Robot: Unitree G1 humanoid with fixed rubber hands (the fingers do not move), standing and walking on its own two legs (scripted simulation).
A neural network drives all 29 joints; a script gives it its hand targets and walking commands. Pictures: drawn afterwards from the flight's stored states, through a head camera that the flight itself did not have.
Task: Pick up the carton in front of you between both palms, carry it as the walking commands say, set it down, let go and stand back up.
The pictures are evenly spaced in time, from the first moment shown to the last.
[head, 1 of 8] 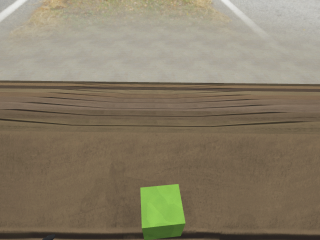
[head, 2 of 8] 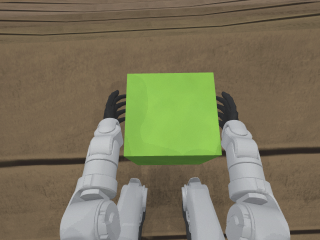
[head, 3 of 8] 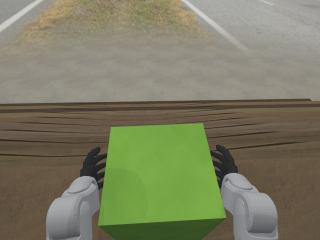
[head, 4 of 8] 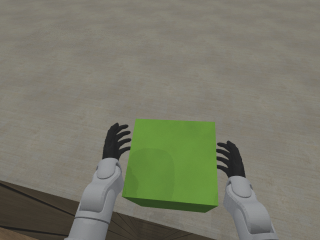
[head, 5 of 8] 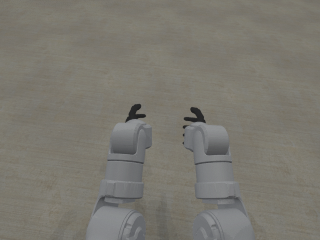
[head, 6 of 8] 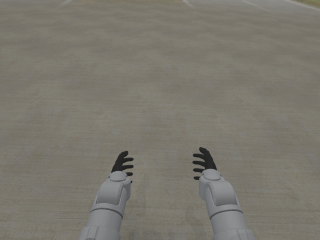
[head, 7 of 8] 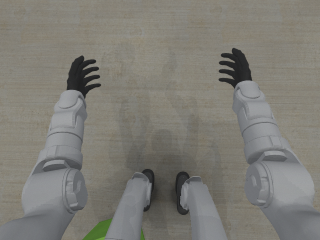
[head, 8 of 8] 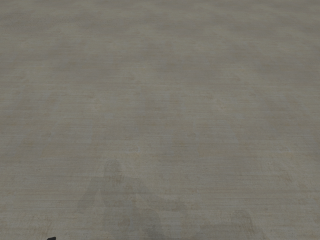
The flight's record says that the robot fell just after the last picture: no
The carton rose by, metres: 0.69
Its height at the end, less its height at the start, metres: -1.51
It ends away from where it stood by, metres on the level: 4.58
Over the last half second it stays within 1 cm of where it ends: yes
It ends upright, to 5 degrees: yes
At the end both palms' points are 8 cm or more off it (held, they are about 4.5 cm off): yes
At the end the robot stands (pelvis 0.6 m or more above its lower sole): yes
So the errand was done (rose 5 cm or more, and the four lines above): yes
